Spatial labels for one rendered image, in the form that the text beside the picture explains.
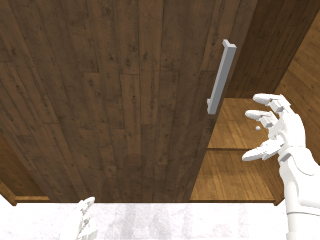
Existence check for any right robot forearm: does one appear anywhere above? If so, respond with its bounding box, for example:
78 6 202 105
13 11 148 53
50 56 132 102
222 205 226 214
277 146 320 240

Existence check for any handle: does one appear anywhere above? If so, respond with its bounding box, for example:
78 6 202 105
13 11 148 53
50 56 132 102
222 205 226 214
206 39 237 115

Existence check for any right robot hand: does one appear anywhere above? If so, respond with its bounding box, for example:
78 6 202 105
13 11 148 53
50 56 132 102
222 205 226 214
242 93 306 161

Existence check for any wardrobe door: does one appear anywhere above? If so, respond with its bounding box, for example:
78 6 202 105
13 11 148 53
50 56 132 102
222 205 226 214
0 0 258 203
0 132 47 197

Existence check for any left robot hand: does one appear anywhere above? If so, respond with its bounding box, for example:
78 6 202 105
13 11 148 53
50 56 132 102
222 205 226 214
59 196 98 240

